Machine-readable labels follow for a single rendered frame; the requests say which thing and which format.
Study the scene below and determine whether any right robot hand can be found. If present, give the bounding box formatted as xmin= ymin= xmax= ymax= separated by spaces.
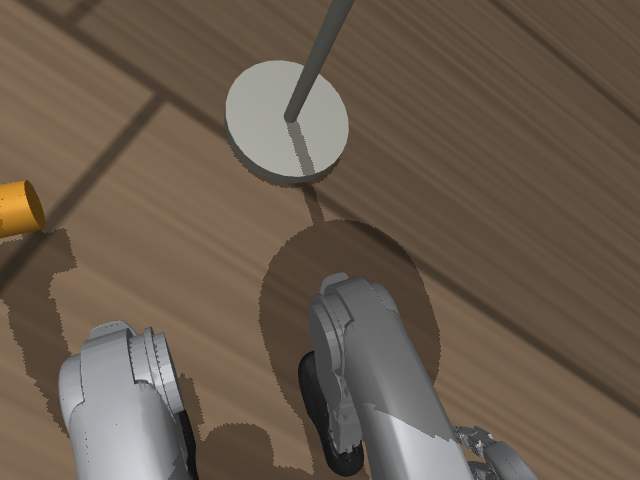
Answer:
xmin=452 ymin=426 xmax=539 ymax=480

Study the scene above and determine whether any right robot foot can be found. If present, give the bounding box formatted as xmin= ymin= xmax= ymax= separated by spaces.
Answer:
xmin=298 ymin=351 xmax=364 ymax=477

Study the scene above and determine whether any left robot foot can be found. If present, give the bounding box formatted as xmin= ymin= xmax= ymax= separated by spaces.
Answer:
xmin=178 ymin=409 xmax=199 ymax=480

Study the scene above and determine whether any floor lamp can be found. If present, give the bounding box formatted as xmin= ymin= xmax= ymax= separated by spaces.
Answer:
xmin=224 ymin=0 xmax=355 ymax=183

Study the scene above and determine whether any bottle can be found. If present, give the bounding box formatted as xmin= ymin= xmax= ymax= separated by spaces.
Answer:
xmin=0 ymin=180 xmax=45 ymax=238

